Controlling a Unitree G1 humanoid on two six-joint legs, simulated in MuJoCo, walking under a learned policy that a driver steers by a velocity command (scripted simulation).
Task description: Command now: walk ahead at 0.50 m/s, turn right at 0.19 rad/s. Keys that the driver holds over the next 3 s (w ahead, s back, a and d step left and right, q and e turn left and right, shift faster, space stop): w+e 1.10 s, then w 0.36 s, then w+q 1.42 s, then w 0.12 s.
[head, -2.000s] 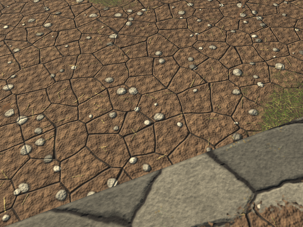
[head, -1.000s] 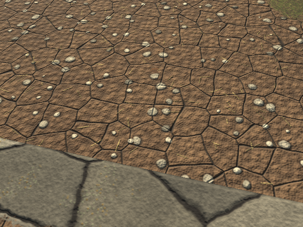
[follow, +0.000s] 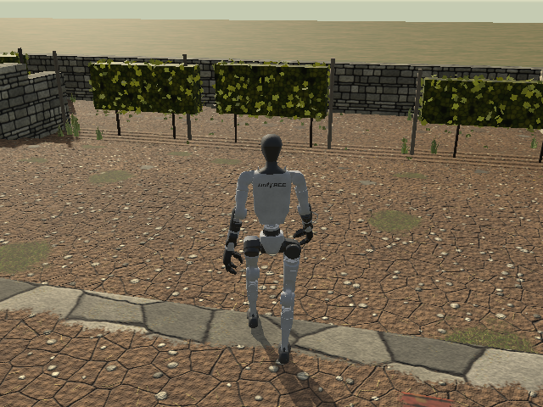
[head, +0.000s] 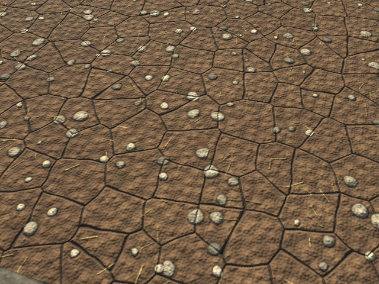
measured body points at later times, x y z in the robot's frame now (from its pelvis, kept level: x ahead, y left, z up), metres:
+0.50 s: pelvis +0.27 +0.00 +0.00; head +0.30 -0.01 +0.45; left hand +0.49 +0.20 -0.12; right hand +0.19 -0.25 -0.14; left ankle +0.19 +0.10 -0.74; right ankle +0.40 -0.16 -0.71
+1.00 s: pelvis +0.53 -0.14 -0.04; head +0.56 -0.18 +0.41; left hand +0.65 +0.11 -0.16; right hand +0.56 -0.44 -0.16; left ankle +0.76 -0.09 -0.72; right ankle +0.43 -0.12 -0.78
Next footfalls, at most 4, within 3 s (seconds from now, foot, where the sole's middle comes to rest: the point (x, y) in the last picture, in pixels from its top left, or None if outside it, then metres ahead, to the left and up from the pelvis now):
0.08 left None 0.22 0.10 -0.77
0.66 right None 0.46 -0.14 -0.82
1.14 left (267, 197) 0.83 -0.22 -0.82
1.62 right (345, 200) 0.83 -0.53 -0.82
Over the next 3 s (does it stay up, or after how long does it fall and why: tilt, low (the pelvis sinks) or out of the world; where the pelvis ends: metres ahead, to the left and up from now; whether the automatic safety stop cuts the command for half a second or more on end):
stays up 1.43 -0.64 -0.03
